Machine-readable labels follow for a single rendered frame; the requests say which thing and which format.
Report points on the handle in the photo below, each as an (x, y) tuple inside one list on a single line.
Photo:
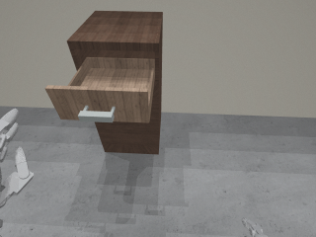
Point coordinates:
[(96, 116)]

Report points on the drawer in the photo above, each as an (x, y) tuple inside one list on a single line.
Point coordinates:
[(105, 82)]

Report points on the robot left hand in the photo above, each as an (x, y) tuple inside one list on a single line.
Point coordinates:
[(17, 180)]

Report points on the cabinet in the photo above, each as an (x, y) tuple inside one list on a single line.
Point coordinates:
[(125, 34)]

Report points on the robot right hand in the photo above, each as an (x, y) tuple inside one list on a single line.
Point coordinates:
[(254, 228)]

